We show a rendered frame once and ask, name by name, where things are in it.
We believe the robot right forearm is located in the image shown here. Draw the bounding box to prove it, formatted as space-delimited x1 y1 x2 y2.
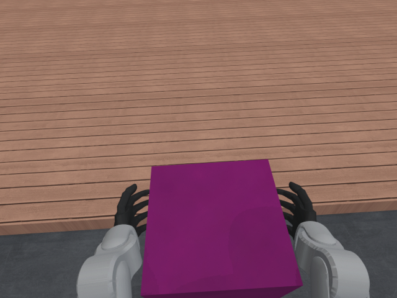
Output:
293 221 370 298

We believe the carton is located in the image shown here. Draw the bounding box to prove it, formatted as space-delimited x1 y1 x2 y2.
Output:
141 159 303 298

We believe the right robot hand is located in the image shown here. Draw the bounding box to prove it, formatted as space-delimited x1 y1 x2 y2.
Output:
276 182 317 240

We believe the robot left forearm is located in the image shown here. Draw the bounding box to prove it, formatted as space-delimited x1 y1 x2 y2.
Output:
76 224 142 298

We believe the left robot hand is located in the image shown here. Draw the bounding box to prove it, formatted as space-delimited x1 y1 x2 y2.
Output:
114 184 149 237

